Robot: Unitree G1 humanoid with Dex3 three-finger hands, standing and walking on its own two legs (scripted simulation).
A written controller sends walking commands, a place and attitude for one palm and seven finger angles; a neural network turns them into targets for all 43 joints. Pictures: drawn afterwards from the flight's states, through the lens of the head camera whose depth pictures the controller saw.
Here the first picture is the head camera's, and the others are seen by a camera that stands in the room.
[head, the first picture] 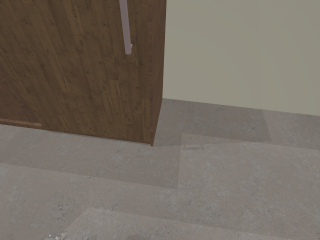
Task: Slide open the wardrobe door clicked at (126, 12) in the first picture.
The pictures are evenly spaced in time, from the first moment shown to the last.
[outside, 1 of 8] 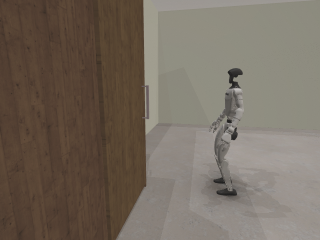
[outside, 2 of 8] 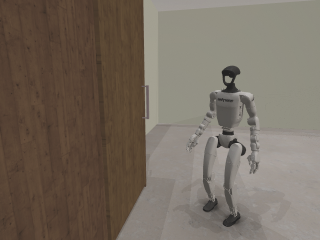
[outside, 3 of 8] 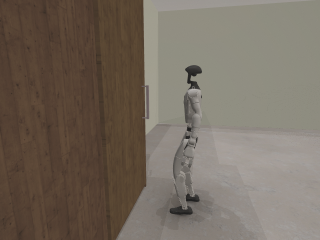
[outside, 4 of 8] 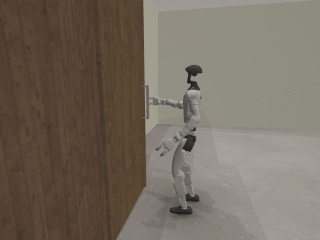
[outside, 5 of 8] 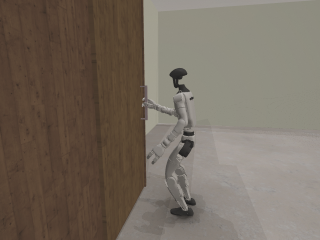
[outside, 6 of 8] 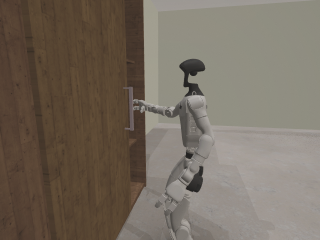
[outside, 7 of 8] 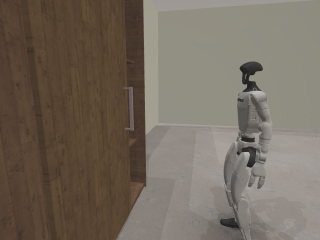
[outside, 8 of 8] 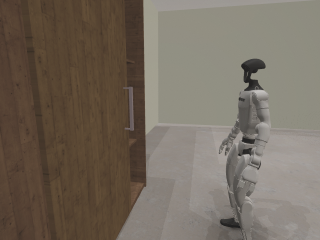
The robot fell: no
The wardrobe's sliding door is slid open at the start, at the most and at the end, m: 0.00 0.47 0.46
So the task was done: yes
